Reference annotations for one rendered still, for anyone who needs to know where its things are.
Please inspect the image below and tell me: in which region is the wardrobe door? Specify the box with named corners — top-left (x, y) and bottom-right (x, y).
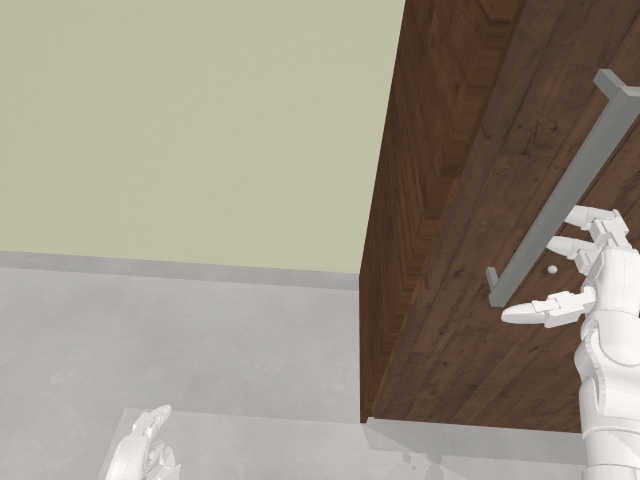
top-left (374, 0), bottom-right (640, 433)

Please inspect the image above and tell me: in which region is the right robot forearm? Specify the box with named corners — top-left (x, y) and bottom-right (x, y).
top-left (574, 310), bottom-right (640, 480)

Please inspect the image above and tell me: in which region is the left robot hand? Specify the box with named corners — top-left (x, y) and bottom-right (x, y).
top-left (105, 405), bottom-right (181, 480)

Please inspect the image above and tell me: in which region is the right robot hand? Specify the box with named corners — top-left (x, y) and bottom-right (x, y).
top-left (501, 205), bottom-right (640, 328)

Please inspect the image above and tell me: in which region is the handle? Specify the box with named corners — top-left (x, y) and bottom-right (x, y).
top-left (485, 69), bottom-right (640, 307)

